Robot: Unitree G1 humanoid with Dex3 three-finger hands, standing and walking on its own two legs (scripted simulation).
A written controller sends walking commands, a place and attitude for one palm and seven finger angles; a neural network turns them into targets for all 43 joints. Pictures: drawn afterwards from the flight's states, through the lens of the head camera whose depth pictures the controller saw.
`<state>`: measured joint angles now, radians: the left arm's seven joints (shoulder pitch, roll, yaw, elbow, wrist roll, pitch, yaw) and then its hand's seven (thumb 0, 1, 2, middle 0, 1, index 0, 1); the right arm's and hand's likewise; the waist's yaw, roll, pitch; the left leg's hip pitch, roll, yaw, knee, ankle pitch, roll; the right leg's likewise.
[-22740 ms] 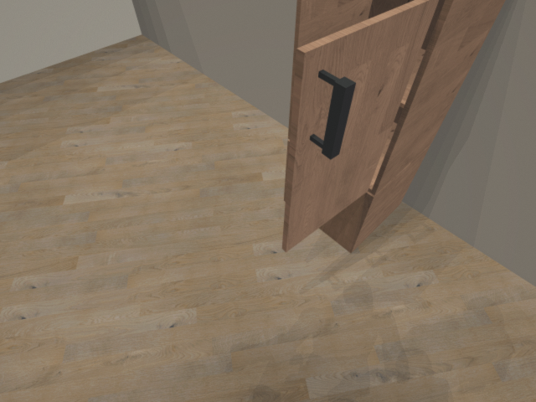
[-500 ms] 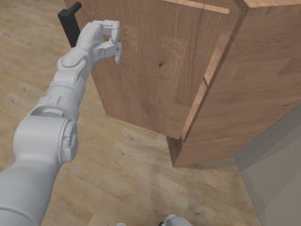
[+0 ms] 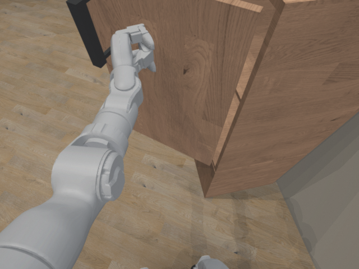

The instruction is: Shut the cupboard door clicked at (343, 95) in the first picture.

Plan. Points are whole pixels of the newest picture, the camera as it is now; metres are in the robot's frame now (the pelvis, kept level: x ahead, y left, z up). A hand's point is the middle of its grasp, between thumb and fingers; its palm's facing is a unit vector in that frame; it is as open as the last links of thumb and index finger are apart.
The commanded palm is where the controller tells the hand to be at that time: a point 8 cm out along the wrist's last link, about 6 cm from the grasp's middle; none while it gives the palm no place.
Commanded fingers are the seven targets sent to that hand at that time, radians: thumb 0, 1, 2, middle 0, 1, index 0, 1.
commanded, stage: pull the fist back off the door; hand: left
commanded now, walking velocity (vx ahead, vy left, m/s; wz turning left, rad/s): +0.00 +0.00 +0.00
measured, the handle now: (95, 31) +0.62 +0.12 +0.16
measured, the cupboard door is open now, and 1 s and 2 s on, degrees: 50 50 50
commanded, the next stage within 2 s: draw the hand back to the body in 0.58 s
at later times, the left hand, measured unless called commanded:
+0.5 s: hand (146, 78) +0.45 +0.01 +0.16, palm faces -0.01 -1.00 +0.01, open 3.1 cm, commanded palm +0.42 +0.07 +0.16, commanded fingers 0.00 0.90 0.90 -1.30 -1.50 -1.30 -1.50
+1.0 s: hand (109, 105) +0.39 +0.08 +0.17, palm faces +0.02 -1.00 +0.02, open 3.1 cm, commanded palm +0.34 +0.13 +0.17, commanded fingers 0.00 0.90 0.90 -1.30 -1.50 -1.30 -1.50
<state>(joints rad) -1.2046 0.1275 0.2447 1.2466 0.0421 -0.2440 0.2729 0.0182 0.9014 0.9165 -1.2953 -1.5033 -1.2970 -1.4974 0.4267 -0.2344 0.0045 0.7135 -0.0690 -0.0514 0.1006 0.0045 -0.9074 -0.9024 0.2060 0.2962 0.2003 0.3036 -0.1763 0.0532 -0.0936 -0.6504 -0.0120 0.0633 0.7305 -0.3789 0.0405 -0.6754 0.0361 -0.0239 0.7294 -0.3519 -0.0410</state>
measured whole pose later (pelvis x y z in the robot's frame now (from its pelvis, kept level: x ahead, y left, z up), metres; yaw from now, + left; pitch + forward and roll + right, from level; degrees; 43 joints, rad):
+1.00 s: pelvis -0.01 +0.00 +0.02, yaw -2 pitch +3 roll +0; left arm -0.48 0.08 0.10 0.46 -0.12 -0.07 0.09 0.02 0.90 0.90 -1.30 -1.50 -1.30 -1.50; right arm 0.33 -0.23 0.01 0.64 0.04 -0.01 0.01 0.01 -0.91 -0.90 0.21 0.30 0.20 0.30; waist -0.03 0.05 -0.05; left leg -0.28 -0.01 0.09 0.53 -0.30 0.04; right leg -0.32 0.05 0.01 0.55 -0.28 -0.04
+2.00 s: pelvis +0.00 +0.03 +0.03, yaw +2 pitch -4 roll -1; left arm 0.48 0.35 0.37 -0.37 -0.07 -0.09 0.10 0.01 0.89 0.90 -0.32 -0.43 -0.32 -0.42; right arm 0.21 -0.25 0.00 0.62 0.01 -0.02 -0.05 0.01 -0.91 -0.90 0.20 0.30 0.20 0.30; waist 0.07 0.09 0.02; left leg -0.08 -0.05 0.04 0.41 -0.26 0.08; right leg -0.08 0.01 -0.03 0.37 -0.22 0.00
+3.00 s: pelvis -0.06 +0.05 +0.01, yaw +0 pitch +0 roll -1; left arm 0.53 0.42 0.45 -0.48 -0.04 -0.20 0.12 0.01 0.89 0.90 -0.21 -0.31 -0.21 -0.30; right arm 0.21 -0.24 -0.01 0.51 0.02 0.03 -0.08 0.01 -0.90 -0.90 0.21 0.30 0.20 0.30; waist 0.01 0.01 0.01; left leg -0.36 -0.05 0.09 0.62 -0.27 0.11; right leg -0.38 0.00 0.01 0.59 -0.22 0.02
